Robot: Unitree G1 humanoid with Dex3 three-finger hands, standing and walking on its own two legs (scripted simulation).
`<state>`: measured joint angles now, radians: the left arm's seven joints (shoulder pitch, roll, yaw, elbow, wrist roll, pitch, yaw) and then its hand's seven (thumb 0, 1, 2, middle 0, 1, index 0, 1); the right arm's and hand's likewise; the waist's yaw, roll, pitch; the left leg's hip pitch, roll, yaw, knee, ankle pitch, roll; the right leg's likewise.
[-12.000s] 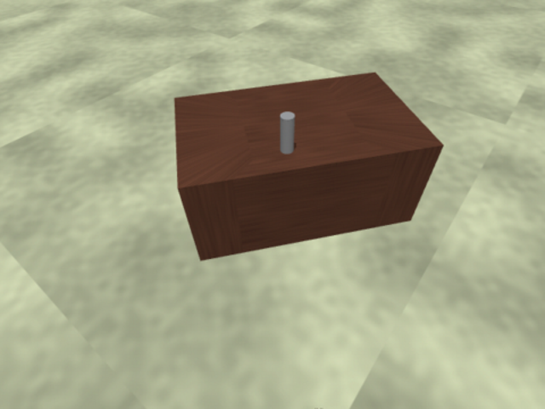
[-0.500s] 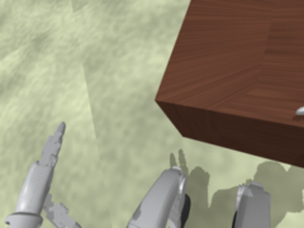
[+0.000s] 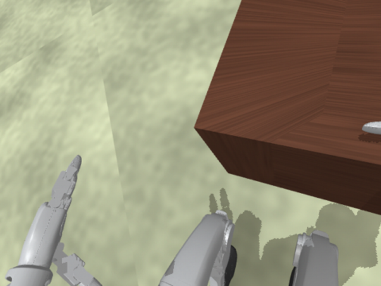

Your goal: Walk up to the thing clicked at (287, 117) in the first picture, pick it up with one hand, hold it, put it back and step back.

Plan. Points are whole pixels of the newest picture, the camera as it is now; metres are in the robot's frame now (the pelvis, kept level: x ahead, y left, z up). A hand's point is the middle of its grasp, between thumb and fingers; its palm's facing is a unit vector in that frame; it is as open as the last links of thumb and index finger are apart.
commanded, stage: close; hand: right
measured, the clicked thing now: out of the picture +0.53 -0.26 -0.03
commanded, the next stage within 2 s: settle in 0.26 s
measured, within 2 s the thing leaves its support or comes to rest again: leaves its support in 0.60 s
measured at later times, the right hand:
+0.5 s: hand out of the picture +0.52 -0.25 -0.03, palm faces +0.25 +0.97 +0.00, open 7.4 cm
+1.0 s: hand out of the picture +0.52 -0.26 +0.02, palm faces +0.27 +0.96 +0.00, open 7.4 cm
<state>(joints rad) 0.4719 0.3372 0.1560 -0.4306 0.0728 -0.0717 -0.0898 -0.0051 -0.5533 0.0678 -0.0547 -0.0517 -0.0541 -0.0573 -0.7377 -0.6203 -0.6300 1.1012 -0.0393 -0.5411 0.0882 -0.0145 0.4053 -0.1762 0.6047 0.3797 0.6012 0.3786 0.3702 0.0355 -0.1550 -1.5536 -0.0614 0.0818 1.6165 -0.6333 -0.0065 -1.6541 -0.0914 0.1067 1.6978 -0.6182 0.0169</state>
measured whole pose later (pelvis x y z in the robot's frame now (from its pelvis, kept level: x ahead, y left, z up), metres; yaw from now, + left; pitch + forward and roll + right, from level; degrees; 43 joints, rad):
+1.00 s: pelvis +0.01 +0.00 +0.04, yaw -1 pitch +30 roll +7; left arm 0.43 0.31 0.10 -0.29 0.08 -0.03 -0.06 -0.01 -0.56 0.07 -0.07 -0.05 -0.06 -0.06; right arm -0.77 -0.62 -0.59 1.15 -0.03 -0.51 0.07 -0.01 0.10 -1.14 0.83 1.18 0.86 1.18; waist 0.34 0.02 -0.15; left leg -1.39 -0.06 0.07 1.44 -0.59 -0.01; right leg -1.49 -0.09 0.09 1.53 -0.58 0.01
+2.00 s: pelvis +0.03 -0.01 +0.12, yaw -4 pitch +21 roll +4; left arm 0.44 0.26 0.09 -0.06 0.05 0.00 -0.05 -0.01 -0.55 0.06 -0.05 -0.05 -0.05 -0.06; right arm -0.50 -0.33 -0.42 0.89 0.05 -0.46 0.03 -0.01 0.11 -1.17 0.83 1.20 0.86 1.21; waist 0.18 0.00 -0.18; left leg -1.00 -0.04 0.04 1.16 -0.53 -0.02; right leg -1.08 -0.07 0.04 1.23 -0.51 0.01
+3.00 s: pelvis +0.05 +0.00 +0.17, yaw -5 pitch +11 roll +1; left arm 0.41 0.22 0.09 0.14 0.00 0.01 0.02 -0.01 -0.54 0.04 -0.04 -0.05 -0.05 -0.05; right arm -0.18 -0.16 -0.23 0.47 0.12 -0.35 0.00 -0.01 0.12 -1.18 0.83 1.21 0.86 1.21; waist 0.06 0.01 -0.09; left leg -0.66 0.00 0.00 0.94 -0.47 -0.01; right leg -0.71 -0.04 -0.01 0.95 -0.43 0.01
